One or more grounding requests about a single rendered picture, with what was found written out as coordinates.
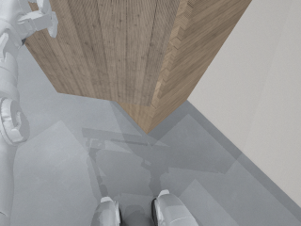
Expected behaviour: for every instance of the robot thigh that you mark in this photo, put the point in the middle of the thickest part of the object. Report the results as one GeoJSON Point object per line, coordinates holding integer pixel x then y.
{"type": "Point", "coordinates": [170, 209]}
{"type": "Point", "coordinates": [106, 214]}

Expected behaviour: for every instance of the left robot forearm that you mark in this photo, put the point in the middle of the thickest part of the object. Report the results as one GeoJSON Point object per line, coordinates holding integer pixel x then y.
{"type": "Point", "coordinates": [10, 43]}

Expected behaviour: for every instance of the robot right thigh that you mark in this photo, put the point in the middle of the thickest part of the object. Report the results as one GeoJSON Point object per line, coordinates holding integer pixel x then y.
{"type": "Point", "coordinates": [170, 209]}

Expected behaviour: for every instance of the robot left thigh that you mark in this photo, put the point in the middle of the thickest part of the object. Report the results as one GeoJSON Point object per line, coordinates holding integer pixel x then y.
{"type": "Point", "coordinates": [106, 214]}

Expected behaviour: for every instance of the robot left hand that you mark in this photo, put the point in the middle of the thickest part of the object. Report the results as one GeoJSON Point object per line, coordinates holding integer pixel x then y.
{"type": "Point", "coordinates": [26, 22]}

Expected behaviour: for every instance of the robot left upper arm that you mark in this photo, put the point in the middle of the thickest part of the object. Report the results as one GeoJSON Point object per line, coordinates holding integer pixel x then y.
{"type": "Point", "coordinates": [14, 130]}

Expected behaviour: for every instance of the cupboard door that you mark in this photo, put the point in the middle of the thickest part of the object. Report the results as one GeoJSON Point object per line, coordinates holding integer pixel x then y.
{"type": "Point", "coordinates": [111, 50]}

